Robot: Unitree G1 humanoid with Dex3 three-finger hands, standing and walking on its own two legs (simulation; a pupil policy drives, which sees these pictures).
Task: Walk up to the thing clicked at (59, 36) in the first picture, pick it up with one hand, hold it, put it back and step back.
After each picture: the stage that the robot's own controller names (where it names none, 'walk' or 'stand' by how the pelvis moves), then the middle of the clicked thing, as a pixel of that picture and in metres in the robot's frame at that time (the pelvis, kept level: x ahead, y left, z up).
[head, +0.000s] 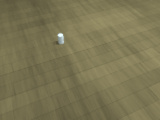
stand; (60, 38) +1.54 +0.27 -0.72
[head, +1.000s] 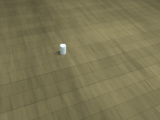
walk; (63, 49) +1.40 +0.17 -0.71
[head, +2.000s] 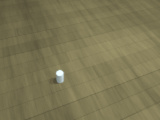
walk; (60, 76) +0.86 +0.17 -0.71
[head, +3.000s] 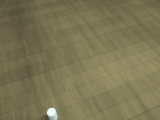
walk; (52, 114) +0.52 +0.23 -0.71
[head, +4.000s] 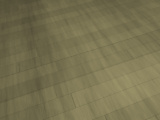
stand; out of the picture +0.37 +0.23 -0.70
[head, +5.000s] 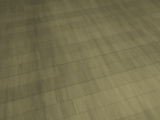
stand; out of the picture +0.34 +0.20 -0.72
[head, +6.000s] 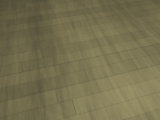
stand; out of the picture +0.33 +0.18 -0.72
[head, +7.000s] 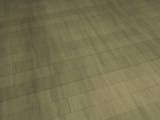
stand; out of the picture +0.35 +0.22 -0.72
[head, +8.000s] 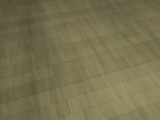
stand; out of the picture +0.35 +0.23 -0.72
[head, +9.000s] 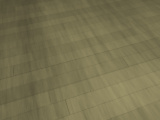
go down; out of the picture +0.34 +0.23 -0.72
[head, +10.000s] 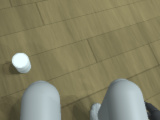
go down; (22, 63) +0.43 +0.23 -0.33
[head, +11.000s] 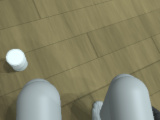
close in; (17, 60) +0.43 +0.23 -0.28
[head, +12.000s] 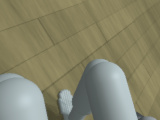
close in; out of the picture +0.43 +0.25 -0.23
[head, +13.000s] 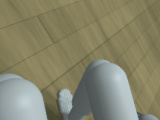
close; out of the picture +0.42 +0.26 -0.23
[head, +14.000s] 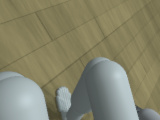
lift; out of the picture +0.40 +0.25 -0.23
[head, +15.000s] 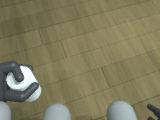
lift; (25, 85) +0.33 +0.19 -0.02
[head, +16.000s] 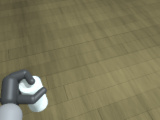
hold; (34, 94) +0.32 +0.18 -0.01
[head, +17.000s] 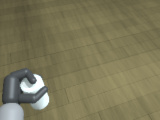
hold; (36, 92) +0.32 +0.18 +0.00
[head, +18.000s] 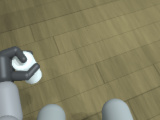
crouch; (28, 68) +0.40 +0.19 -0.09
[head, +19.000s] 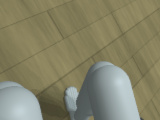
lower; out of the picture +0.43 +0.25 -0.23
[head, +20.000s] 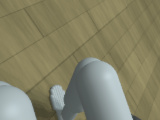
lower; out of the picture +0.43 +0.26 -0.23
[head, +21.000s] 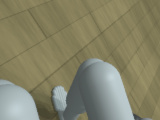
lower; out of the picture +0.43 +0.26 -0.23
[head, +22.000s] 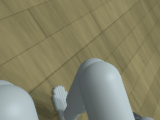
lower; out of the picture +0.43 +0.26 -0.23
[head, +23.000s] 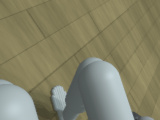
loosen; out of the picture +0.43 +0.26 -0.23
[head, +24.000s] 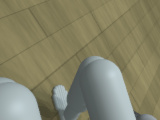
withdraw; out of the picture +0.42 +0.24 -0.23
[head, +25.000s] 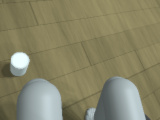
stand; (19, 64) +0.42 +0.21 -0.26
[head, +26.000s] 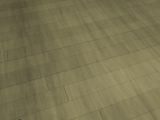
stand; out of the picture +0.36 +0.18 -0.63
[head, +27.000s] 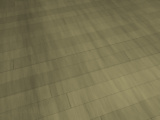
stand; out of the picture +0.37 +0.19 -0.66
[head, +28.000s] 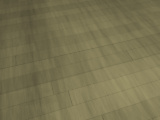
stand; out of the picture +0.37 +0.18 -0.67
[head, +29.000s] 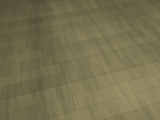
walk; out of the picture +0.38 +0.19 -0.72
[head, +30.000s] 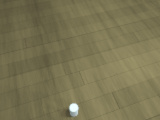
walk; (73, 110) +0.46 +0.08 -0.71
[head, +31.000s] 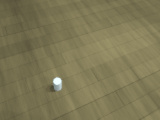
walk; (57, 84) +0.68 +0.16 -0.71
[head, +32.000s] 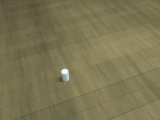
stand; (65, 75) +0.95 +0.25 -0.71
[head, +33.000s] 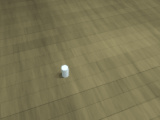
stand; (65, 71) +0.96 +0.19 -0.72
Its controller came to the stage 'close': yes
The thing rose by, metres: 0.71
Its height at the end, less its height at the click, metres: +0.00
